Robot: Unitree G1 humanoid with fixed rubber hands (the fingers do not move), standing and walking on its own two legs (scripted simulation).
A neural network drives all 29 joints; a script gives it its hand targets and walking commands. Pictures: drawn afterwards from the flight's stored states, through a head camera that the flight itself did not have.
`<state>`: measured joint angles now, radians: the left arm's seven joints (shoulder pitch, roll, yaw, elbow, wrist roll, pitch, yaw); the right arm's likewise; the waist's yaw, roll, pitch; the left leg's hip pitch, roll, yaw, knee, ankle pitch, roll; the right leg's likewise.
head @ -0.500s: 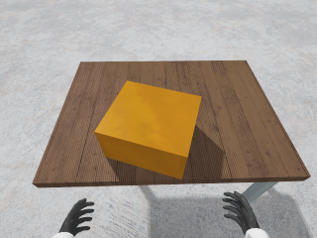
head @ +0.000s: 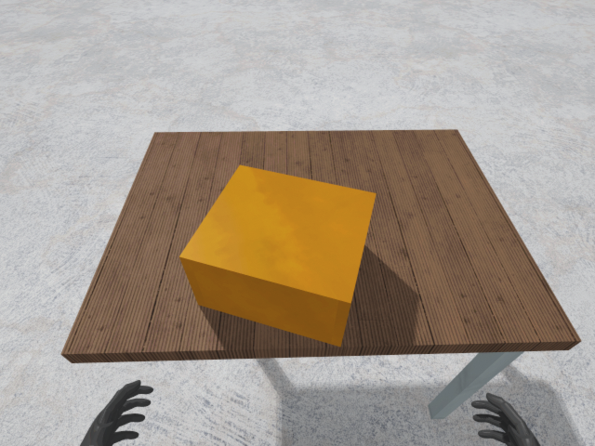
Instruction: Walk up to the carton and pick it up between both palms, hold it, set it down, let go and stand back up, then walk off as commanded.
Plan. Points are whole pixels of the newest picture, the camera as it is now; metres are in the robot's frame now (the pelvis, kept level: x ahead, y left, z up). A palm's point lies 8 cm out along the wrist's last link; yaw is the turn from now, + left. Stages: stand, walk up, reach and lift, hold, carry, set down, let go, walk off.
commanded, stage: stand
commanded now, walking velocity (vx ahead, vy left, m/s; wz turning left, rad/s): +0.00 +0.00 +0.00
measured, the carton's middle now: (286, 249) +0.45 +0.02 -0.05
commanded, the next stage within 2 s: walk off in 1.54 s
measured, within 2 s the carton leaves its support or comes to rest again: neither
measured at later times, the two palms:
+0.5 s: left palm out of the picture +0.12 +0.27 -0.07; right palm out of the picture +0.10 -0.29 -0.08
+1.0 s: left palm out of the picture +0.10 +0.28 -0.09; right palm out of the picture +0.08 -0.30 -0.09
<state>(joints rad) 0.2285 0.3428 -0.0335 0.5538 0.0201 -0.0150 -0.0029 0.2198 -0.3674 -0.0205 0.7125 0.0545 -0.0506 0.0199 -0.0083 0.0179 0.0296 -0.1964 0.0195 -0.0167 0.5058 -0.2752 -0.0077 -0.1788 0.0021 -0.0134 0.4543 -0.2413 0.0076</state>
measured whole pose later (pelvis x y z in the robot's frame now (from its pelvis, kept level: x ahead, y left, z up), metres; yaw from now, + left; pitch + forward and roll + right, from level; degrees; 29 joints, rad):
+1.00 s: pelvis -0.02 +0.00 +0.00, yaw +0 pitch -3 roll -1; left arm 0.23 0.35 -0.03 0.75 0.02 -0.03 0.00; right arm 0.22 -0.37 -0.02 0.83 0.05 -0.04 0.02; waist -0.01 0.02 0.02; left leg -0.20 0.02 -0.02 0.49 -0.24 -0.01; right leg -0.18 0.00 -0.01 0.45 -0.22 0.00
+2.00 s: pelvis -0.06 -0.01 +0.00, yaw +0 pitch -3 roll +0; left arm 0.17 0.36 -0.03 0.81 0.02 0.03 0.00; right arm 0.19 -0.40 -0.04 0.88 0.05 0.03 0.02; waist -0.01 0.02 0.11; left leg -0.28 0.01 -0.02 0.55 -0.25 0.01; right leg -0.27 -0.01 -0.01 0.52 -0.19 -0.01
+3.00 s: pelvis -0.39 -0.01 +0.00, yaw +1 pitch -4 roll +2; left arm 0.30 0.39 0.02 0.81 0.03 0.05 0.00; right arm 0.20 -0.43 -0.06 0.83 0.05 0.08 -0.01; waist -0.01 0.05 0.12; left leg -0.52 -0.10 -0.12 1.05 -0.35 0.01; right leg -0.25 0.03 0.05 0.62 -0.37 -0.04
